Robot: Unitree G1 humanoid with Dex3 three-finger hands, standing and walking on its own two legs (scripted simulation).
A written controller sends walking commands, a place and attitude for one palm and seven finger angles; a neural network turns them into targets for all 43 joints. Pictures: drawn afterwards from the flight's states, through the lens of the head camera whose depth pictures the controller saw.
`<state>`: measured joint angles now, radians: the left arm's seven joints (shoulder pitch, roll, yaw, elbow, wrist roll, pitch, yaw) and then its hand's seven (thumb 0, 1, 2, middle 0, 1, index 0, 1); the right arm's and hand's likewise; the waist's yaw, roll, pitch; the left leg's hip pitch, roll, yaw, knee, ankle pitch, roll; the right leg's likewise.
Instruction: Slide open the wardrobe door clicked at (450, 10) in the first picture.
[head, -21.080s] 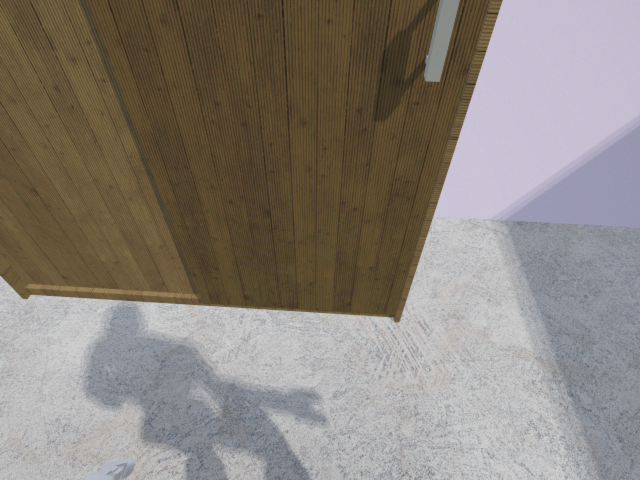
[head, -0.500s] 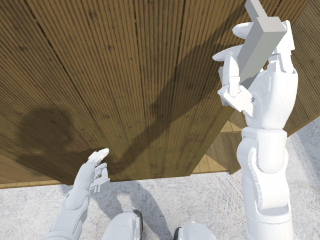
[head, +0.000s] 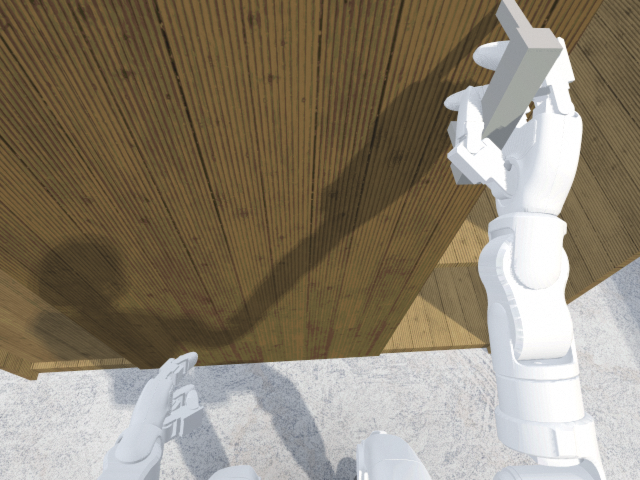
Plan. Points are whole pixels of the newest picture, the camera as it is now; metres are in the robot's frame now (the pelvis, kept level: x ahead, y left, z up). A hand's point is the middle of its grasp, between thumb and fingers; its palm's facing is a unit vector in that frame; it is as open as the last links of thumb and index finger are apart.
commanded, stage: step sideways, sliding the door along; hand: right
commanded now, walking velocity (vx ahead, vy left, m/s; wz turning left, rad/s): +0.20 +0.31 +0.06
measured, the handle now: (486, 100) +0.41 -0.14 +0.25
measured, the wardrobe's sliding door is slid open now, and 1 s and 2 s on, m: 0.36 0.53 0.53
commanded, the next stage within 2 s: stop walking and hold the door there in 1.20 s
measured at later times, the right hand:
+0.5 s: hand (326, 143) +0.36 +0.01 +0.23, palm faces +0.15 +0.99 -0.05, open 6.0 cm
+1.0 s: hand (266, 140) +0.37 +0.05 +0.23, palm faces +0.29 +0.96 -0.06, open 6.0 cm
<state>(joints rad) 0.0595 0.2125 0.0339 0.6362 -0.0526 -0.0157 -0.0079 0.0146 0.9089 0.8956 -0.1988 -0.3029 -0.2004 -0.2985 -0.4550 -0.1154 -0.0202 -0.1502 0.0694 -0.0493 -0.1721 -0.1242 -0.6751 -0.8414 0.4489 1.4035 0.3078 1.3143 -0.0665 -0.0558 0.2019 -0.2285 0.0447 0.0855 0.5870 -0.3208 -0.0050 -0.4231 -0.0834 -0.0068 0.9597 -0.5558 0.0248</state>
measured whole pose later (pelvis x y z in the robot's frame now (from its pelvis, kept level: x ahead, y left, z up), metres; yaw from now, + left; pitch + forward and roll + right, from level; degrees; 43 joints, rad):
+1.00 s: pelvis -0.01 +0.26 -0.01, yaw -2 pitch -4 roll +4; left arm 0.10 0.17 0.02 0.55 -0.07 -0.03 -0.05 0.01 0.91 0.90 -0.20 -0.30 -0.20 -0.30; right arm -0.58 -0.25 -0.12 -0.02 0.09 -0.04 -0.11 -0.14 -0.63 -0.84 0.46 1.40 0.36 1.32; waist -0.16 -0.06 0.24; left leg -0.23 0.02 0.07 0.59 -0.25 -0.01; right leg -0.30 -0.27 -0.01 0.64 -0.27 0.13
